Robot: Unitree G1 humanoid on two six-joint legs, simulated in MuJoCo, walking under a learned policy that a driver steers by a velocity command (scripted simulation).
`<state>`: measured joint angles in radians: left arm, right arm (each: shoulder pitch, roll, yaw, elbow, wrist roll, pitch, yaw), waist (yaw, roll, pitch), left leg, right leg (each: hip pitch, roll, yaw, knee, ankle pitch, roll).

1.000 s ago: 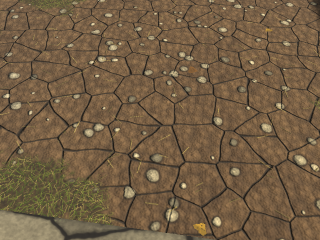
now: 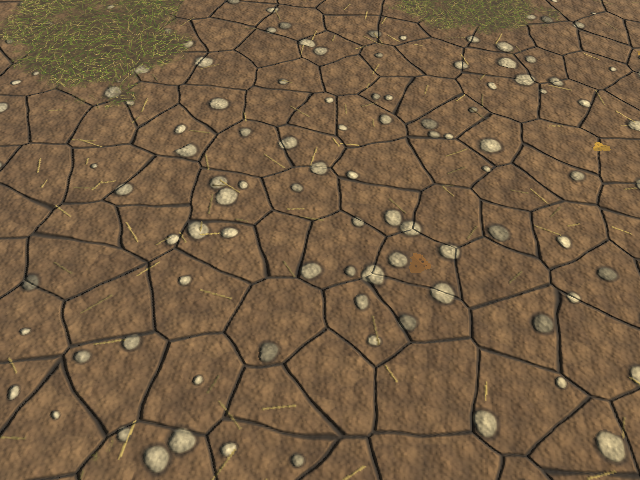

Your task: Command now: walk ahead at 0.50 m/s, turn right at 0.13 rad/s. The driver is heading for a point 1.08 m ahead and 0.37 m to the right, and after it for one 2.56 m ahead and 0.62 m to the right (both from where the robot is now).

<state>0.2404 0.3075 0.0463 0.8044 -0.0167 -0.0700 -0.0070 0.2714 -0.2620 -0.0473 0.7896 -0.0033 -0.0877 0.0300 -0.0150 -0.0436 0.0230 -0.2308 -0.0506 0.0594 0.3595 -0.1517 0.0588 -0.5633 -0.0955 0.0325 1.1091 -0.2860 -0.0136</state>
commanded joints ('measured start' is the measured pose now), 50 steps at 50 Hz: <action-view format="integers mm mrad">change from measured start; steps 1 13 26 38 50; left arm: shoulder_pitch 35 -246 -9 133 37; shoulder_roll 46 28 109 137 54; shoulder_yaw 13 7 53 66 29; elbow -49 -179 -181 -118 -172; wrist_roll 2 -1 11 -10 1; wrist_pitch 12 3 1 29 10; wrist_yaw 6 -52 -9 30 8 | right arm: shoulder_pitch -37 54 -44 -317 -16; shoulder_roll -136 -194 -138 -133 -100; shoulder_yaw -35 -54 -29 -26 -29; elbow -46 42 -88 -180 -70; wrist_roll -5 17 -13 10 -3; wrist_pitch -30 14 -20 -42 -26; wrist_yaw -8 -39 -33 -5 -12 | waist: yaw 33 -54 -7 77 3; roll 107 91 -1 -57 152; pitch -16 57 -73 -23 -32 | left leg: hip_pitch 57 341 -387 -267 129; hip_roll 279 332 165 53 270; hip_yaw -196 36 -128 -149 -368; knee -235 -154 722 124 -152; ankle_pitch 193 355 -130 158 49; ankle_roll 189 88 -89 -92 154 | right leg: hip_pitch -105 -146 375 434 -99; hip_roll -54 24 -66 -38 20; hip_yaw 40 -36 309 365 74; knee -69 -517 -887 -749 -10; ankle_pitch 114 254 352 212 -46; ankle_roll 26 -50 -293 -188 -3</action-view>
